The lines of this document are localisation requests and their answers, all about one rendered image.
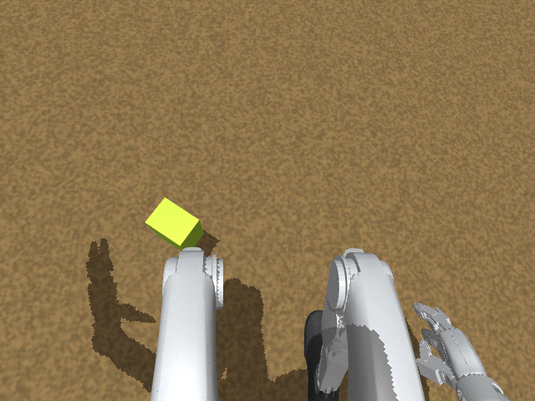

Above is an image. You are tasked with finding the right robot arm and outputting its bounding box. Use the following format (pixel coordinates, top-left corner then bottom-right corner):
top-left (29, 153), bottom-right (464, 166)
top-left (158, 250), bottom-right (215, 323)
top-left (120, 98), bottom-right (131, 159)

top-left (456, 374), bottom-right (510, 401)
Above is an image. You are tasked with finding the right robot hand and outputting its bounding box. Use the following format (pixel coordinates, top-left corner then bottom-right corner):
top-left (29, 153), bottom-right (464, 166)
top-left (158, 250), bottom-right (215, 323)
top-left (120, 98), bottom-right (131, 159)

top-left (413, 302), bottom-right (487, 389)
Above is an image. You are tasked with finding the carton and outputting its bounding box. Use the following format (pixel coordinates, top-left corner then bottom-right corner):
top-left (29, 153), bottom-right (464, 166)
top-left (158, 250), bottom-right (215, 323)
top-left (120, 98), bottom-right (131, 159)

top-left (145, 198), bottom-right (204, 251)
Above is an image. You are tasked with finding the right robot foot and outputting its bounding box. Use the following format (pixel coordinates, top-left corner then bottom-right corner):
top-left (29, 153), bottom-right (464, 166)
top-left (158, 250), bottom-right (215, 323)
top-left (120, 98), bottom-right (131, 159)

top-left (304, 310), bottom-right (339, 401)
